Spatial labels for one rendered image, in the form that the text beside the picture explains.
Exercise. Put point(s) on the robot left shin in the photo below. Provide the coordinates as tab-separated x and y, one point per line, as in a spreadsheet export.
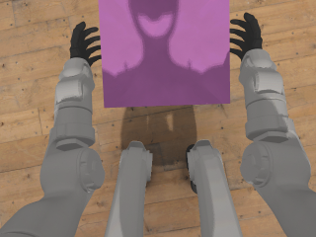
137	144

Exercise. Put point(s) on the robot shin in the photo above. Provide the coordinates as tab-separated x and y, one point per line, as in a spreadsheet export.
206	142
137	144

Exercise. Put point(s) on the left robot forearm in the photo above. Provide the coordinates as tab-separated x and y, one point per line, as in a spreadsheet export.
73	109

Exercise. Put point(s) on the right robot forearm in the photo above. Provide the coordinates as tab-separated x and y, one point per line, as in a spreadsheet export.
265	101

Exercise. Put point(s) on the robot left hand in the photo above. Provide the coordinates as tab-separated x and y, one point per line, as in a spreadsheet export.
79	44

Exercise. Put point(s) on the robot right hand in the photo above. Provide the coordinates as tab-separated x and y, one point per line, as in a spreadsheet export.
251	38

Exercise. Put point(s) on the robot right shin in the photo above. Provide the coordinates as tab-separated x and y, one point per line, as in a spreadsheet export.
206	142

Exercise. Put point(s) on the right robot upper arm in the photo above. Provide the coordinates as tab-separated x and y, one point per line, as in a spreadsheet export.
280	173

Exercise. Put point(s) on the carton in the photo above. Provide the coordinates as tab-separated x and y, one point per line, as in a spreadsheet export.
165	52

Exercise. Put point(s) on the left robot upper arm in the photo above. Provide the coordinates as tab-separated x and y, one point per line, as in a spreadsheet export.
68	179

